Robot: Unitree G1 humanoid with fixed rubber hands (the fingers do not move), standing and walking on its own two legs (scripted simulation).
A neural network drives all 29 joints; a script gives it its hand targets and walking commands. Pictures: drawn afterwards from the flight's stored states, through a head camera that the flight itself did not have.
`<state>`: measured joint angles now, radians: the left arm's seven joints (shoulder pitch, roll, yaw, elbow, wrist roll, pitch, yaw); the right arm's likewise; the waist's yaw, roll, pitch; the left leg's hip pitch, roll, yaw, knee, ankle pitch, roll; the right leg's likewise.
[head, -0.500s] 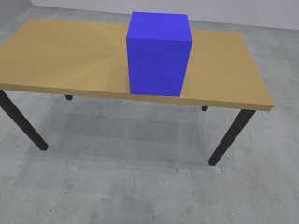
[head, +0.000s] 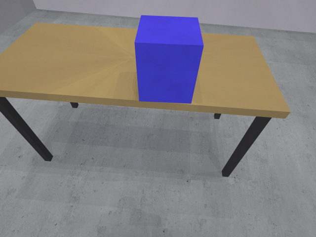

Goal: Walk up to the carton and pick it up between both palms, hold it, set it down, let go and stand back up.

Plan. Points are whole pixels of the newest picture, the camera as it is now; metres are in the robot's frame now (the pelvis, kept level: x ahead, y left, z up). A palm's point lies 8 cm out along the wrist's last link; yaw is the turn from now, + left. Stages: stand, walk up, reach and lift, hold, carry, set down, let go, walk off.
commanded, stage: stand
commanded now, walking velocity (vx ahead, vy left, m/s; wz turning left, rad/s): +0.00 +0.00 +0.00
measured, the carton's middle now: (167, 61) +0.71 -0.01 +0.05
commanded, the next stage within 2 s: walk up in 0.20 s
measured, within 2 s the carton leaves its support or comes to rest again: neither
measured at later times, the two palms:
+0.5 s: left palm out of the picture -0.03 +0.21 -0.15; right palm out of the picture -0.04 -0.21 -0.15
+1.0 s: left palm out of the picture +0.04 +0.20 -0.14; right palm out of the picture +0.13 -0.28 -0.14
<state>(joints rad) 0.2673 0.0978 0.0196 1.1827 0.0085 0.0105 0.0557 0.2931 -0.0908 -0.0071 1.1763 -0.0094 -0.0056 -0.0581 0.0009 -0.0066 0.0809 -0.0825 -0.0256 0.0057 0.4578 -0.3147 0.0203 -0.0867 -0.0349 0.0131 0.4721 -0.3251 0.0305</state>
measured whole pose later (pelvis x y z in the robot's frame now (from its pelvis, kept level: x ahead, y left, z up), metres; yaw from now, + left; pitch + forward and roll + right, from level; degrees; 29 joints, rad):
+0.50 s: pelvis -0.01 +0.00 -0.01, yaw -2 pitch -3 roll +1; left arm 0.32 0.11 0.04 1.14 0.04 0.00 0.05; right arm 0.33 -0.10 -0.04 1.13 -0.03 -0.02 -0.05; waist 0.00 -0.03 0.06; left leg -0.11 -0.03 0.04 0.50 -0.34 0.03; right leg -0.19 -0.05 0.01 0.66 -0.49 0.01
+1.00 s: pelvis +0.09 -0.04 -0.01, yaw +0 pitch -5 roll -3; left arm 0.48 0.16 0.04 0.92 0.07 -0.07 0.03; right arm 0.27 -0.22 -0.04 0.92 -0.04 0.01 0.02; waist 0.02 0.07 0.10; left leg -0.49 0.10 0.01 0.95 -0.30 -0.02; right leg -0.06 0.04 -0.14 0.49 -0.34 -0.04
